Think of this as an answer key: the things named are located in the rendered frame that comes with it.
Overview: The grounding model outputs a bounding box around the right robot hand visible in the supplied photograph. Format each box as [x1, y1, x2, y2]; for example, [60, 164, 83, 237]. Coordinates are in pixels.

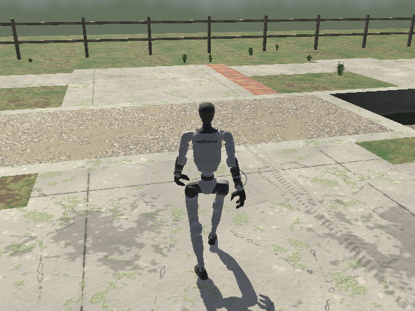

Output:
[231, 189, 246, 209]

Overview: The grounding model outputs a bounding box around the left robot upper arm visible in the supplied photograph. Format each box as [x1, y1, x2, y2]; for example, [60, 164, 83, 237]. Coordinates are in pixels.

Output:
[177, 130, 194, 165]

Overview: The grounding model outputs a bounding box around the right robot forearm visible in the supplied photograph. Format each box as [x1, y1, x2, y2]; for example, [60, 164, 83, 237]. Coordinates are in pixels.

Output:
[230, 158, 244, 191]

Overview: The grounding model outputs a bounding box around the right robot shin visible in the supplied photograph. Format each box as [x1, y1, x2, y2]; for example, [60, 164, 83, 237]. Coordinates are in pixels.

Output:
[210, 201, 224, 237]

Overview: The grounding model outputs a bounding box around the left robot forearm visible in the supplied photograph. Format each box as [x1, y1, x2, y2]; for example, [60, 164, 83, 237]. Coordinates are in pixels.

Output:
[174, 157, 184, 178]

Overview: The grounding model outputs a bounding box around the right robot upper arm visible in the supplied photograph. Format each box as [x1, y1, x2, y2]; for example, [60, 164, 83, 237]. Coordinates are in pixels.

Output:
[220, 130, 236, 167]

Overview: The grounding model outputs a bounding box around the left robot foot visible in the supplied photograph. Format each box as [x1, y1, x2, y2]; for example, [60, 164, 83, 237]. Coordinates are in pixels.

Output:
[195, 264, 208, 281]

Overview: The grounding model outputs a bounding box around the left robot hand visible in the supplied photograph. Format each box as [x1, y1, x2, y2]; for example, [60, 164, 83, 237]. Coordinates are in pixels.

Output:
[174, 174, 189, 186]

